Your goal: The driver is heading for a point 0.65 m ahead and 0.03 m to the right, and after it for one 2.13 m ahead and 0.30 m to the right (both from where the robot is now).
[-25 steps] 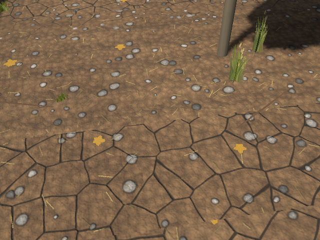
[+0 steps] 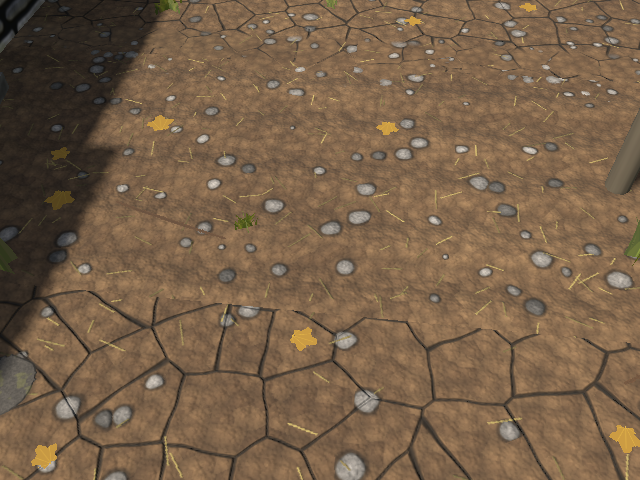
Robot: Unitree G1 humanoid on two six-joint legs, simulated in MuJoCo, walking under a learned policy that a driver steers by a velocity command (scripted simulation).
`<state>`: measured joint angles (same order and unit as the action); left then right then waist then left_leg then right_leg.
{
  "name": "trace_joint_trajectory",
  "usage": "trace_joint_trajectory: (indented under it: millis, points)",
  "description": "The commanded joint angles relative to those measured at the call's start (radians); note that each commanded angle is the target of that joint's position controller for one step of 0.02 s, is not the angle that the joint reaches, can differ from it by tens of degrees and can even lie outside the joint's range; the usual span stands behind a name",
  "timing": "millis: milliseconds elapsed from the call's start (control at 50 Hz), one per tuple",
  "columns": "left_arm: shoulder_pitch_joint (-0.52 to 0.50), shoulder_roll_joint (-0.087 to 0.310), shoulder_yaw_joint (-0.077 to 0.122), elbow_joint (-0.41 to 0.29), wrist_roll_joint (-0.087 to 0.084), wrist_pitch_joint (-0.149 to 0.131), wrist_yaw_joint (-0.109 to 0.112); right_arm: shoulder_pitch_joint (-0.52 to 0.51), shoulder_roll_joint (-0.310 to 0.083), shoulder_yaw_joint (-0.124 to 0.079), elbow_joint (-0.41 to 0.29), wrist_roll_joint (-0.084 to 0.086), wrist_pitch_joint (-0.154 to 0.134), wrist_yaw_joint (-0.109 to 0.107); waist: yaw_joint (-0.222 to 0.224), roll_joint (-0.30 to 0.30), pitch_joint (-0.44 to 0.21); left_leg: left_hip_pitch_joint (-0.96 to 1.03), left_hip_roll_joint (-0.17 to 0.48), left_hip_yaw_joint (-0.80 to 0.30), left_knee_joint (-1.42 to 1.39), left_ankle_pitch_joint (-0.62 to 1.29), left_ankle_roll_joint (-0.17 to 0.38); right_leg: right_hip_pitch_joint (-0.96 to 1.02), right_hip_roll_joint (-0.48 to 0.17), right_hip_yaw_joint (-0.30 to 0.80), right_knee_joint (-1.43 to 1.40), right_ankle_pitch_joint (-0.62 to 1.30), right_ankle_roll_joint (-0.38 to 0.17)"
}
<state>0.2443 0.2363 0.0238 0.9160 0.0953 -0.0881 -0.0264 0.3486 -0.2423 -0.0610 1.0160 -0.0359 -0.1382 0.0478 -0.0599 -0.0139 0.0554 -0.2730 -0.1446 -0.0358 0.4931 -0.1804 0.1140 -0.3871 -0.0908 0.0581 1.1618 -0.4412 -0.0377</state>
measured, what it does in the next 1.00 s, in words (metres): goes down: right foot, then left foot 0.19 m lower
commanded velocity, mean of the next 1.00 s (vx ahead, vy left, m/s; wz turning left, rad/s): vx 0.50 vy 0.00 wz -0.01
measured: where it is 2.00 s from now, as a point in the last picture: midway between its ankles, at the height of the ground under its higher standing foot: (369, 286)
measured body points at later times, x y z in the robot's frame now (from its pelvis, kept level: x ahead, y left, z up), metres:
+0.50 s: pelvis +0.27 +0.00 -0.08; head +0.29 +0.02 +0.37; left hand +0.13 +0.17 -0.22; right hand +0.50 -0.16 -0.18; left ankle +0.47 +0.17 -0.76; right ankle +0.14 -0.13 -0.73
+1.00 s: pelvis +0.56 +0.04 -0.19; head +0.57 +0.03 +0.26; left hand +0.78 +0.26 -0.27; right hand +0.53 -0.23 -0.33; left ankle +0.47 +0.16 -0.92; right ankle +0.73 -0.12 -0.87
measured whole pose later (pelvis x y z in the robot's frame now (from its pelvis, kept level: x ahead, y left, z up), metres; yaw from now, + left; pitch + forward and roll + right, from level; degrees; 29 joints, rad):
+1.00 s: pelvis +0.56 +0.04 -0.19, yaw -3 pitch +3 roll +3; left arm 0.07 0.23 0.06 0.76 -0.02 -0.03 -0.01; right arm 0.38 -0.23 -0.06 1.01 0.01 -0.07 -0.05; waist -0.05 -0.04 -0.05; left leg -0.06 0.02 0.23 0.40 -0.37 -0.03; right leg -0.75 -0.09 0.05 0.81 0.02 -0.04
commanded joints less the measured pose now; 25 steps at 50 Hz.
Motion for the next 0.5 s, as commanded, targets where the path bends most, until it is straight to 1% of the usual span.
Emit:
trace_joint_trajectory:
  millis: [20, 40, 60, 80, 100, 120, 140, 160, 180, 200, 220, 240, 260, 280, 300, 320, 340, 360, 380, 400, 420, 440, 460, 480, 500]
  points:
    - [0.01, -0.003, -0.015, -0.1, -0.007, 0.007, 0.039, -0.096, -0.049, 0.012, -0.08, 0.014, -0.032, 0.02, 0.085, 0.011, -0.002, -0.134, 0.273, -0.367, -0.324, -0.001, 0.197, -0.017, -0.018, 0.018, -0.14, 0.023, 0.022]
    - [-0.008, 0.036, -0.008, -0.118, -0.023, 0.01, 0.045, -0.123, -0.098, 0.0, -0.099, 0.011, -0.032, 0.021, 0.088, -0.001, 0.011, -0.233, 0.226, -0.288, -0.326, 0.001, 0.167, 0.059, 0.002, -0.026, -0.26, 0.083, 0.04]
    - [-0.051, 0.016, -0.019, -0.138, -0.02, 0.013, 0.039, -0.104, -0.139, -0.01, -0.1, 0.0, -0.028, 0.03, 0.072, 0.029, 0.007, -0.322, 0.161, -0.209, -0.312, -0.007, 0.144, 0.166, 0.041, -0.087, -0.328, 0.167, 0.056]
    - [-0.066, -0.011, -0.032, -0.148, -0.017, 0.015, 0.026, -0.046, -0.144, -0.013, -0.082, -0.018, -0.019, 0.042, 0.054, 0.067, 0.012, -0.372, 0.141, -0.193, -0.29, -0.016, 0.138, 0.216, 0.06, -0.115, -0.319, 0.279, 0.069]
    - [0.065, -0.042, -0.049, -0.104, 0.007, 0.007, 0.003, -0.012, -0.109, -0.004, -0.069, -0.063, -0.013, 0.046, 0.086, 0.065, 0.011, -0.486, 0.134, -0.16, -0.179, 0.039, 0.121, 0.327, 0.06, -0.1, -0.173, 0.531, 0.064]
    - [0.139, -0.02, -0.041, -0.091, 0.016, 0.002, -0.008, -0.003, -0.103, -0.003, -0.08, -0.068, -0.014, 0.051, 0.121, 0.04, 0.008, -0.514, 0.135, -0.185, -0.107, 0.1, 0.132, 0.356, 0.066, -0.129, -0.13, 0.509, 0.077]
    - [0.211, 0.035, -0.022, -0.076, 0.019, 0.001, -0.013, -0.014, -0.11, -0.008, -0.093, -0.066, -0.017, 0.05, 0.153, 0.058, 0.009, -0.487, 0.148, -0.214, -0.026, 0.179, 0.131, 0.36, 0.072, -0.153, -0.09, 0.398, 0.083]
    - [0.275, 0.09, 0.0, -0.06, 0.015, -0.004, -0.013, -0.035, -0.112, -0.011, -0.109, -0.062, -0.018, 0.049, 0.189, 0.029, 0.019, -0.482, 0.161, -0.239, 0.07, 0.292, 0.129, 0.413, 0.092, -0.162, -0.106, 0.304, 0.081]
    - [0.404, 0.134, 0.023, -0.022, 0.008, -0.01, -0.007, -0.104, -0.146, -0.027, -0.144, -0.061, -0.022, 0.049, 0.261, -0.012, 0.017, -0.528, 0.153, -0.265, 0.225, 0.401, 0.125, 0.525, 0.127, -0.169, -0.133, 0.227, 0.073]
    - [0.625, 0.149, 0.041, 0.043, 0.008, -0.021, 0.003, -0.205, -0.18, -0.046, -0.198, -0.057, -0.031, 0.06, 0.37, -0.079, -0.017, -0.533, 0.102, -0.262, 0.518, 0.425, 0.129, 0.618, 0.154, -0.169, -0.256, 0.149, 0.041]
    - [0.797, 0.12, 0.036, 0.099, 0.006, -0.035, 0.012, -0.235, -0.116, -0.04, -0.212, -0.05, -0.045, 0.077, 0.43, -0.169, -0.049, -0.579, -0.01, -0.248, 0.982, 0.116, 0.114, 0.658, 0.049, 0.05, -0.482, 0.101, -0.094]
    - [0.569, 0.13, 0.001, 0.03, -0.002, -0.052, -0.015, -0.013, 0.08, 0.005, -0.184, -0.044, -0.045, 0.084, 0.17, -0.102, -0.095, -0.709, -0.094, -0.223, 1.186, -0.359, 0.057, 0.609, -0.201, 0.444, -0.556, 0.765, -0.363]
    - [0.342, 0.179, 0.015, -0.031, -0.001, -0.07, -0.049, 0.065, 0.054, -0.008, -0.21, -0.023, -0.015, 0.058, 0.049, -0.051, -0.012, -0.846, -0.042, -0.263, 1.266, -0.36, 0.009, 0.461, -0.348, 0.671, -0.635, 0.887, -0.507]
    - [0.16, 0.072, -0.008, -0.054, -0.012, -0.064, -0.059, 0.029, -0.031, -0.007, -0.227, -0.041, 0.027, 0.03, 0.048, -0.006, 0.083, -0.981, 0.085, -0.314, 1.246, -0.248, -0.044, 0.289, -0.432, 0.803, -0.691, 0.466, -0.516]
    - [0.05, -0.042, -0.041, -0.08, -0.014, -0.057, -0.055, -0.028, -0.066, -0.004, -0.223, -0.063, 0.06, -0.002, 0.04, 0.135, 0.035, -0.983, 0.14, -0.321, 1.123, -0.124, -0.083, 0.226, -0.359, 0.707, -0.714, 0.266, -0.458]
    - [-0.027, -0.061, -0.054, -0.083, -0.007, -0.043, -0.041, -0.014, -0.031, 0.017, -0.223, -0.077, 0.083, -0.026, 0.007, 0.119, -0.008, -0.882, 0.172, -0.286, 0.982, -0.061, -0.131, 0.11, -0.257, 0.558, -0.678, 0.26, -0.407]
    - [-0.037, -0.06, -0.058, -0.077, -0.014, -0.042, -0.021, 0.002, 0.004, 0.035, -0.222, -0.08, 0.082, -0.031, -0.028, 0.054, -0.028, -0.71, 0.214, -0.194, 0.875, -0.04, -0.159, -0.039, -0.167, 0.416, -0.659, 0.29, -0.354]
    - [0.025, -0.043, -0.053, -0.044, -0.01, -0.05, 0.01, 0.04, 0.052, 0.067, -0.206, -0.119, 0.071, -0.009, -0.023, 0.031, -0.025, -0.53, 0.219, -0.092, 0.867, 0.109, -0.143, -0.178, -0.057, 0.254, -0.591, 0.216, -0.295]
    - [0.097, -0.02, -0.053, -0.026, -0.015, -0.062, 0.031, 0.027, 0.047, 0.066, -0.209, -0.11, 0.052, 0.007, -0.006, 0.04, -0.009, -0.369, 0.194, 0.006, 0.849, 0.167, -0.15, -0.342, -0.005, 0.152, -0.595, 0.162, -0.27]
    - [0.196, -0.071, -0.071, -0.012, -0.02, -0.085, 0.07, -0.085, 0.009, 0.07, -0.227, -0.112, 0.032, 0.024, 0.086, 0.049, 0.012, -0.486, 0.265, -0.051, 0.565, 0.543, -0.159, -0.162, 0.082, 0.063, -0.502, -0.013, -0.184]
    - [0.39, -0.054, -0.075, 0.053, -0.036, -0.089, 0.086, -0.219, 0.008, 0.075, -0.253, -0.11, 0.03, 0.034, 0.176, -0.019, 0.026, -0.642, 0.267, -0.02, 0.468, 0.589, -0.166, 0.035, 0.051, 0.111, -0.44, -0.061, -0.189]
    - [0.453, -0.052, -0.073, 0.063, -0.054, -0.09, 0.095, -0.349, -0.011, 0.084, -0.279, -0.082, 0.034, 0.037, 0.246, 0.02, 0.051, -0.672, 0.293, -0.017, 0.162, 0.722, -0.158, 0.126, 0.052, 0.098, -0.374, -0.092, -0.163]
    - [0.485, 0.023, -0.06, 0.08, -0.066, -0.075, 0.074, -0.41, -0.006, 0.088, -0.297, -0.058, 0.052, 0.038, 0.26, 0.025, 0.049, -0.43, 0.243, 0.077, 0.005, 0.714, -0.151, -0.026, 0.064, 0.063, -0.417, -0.113, -0.156]
    - [0.482, 0.087, -0.05, 0.091, -0.044, -0.067, 0.03, -0.423, 0.003, 0.094, -0.317, -0.041, 0.067, 0.04, 0.227, -0.001, 0.052, -0.152, 0.214, 0.111, 0.064, 0.724, -0.151, -0.226, 0.031, 0.093, -0.463, -0.157, -0.17]
    - [0.451, 0.12, -0.047, 0.075, -0.039, -0.068, -0.001, -0.401, -0.025, 0.089, -0.325, -0.051, 0.084, 0.046, 0.188, -0.029, 0.083, -0.062, 0.222, 0.095, 0.112, 0.726, -0.141, -0.277, -0.006, 0.135, -0.483, -0.196, -0.191]
Velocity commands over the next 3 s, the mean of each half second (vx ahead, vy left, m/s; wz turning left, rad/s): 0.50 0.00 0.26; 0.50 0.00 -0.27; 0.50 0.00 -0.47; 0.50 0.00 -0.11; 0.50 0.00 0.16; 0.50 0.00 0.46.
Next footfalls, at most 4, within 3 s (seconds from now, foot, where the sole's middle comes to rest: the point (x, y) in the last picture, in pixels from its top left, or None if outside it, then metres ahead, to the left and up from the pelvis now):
0.22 right None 0.18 -0.13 -0.77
0.60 left None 0.51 0.17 -0.95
1.10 right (365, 397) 0.77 -0.12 -0.95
1.60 left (316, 301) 1.08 -0.01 -0.95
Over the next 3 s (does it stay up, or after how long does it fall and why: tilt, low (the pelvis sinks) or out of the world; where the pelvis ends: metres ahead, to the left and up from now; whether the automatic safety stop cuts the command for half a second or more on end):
stays up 1.61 -0.24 -0.17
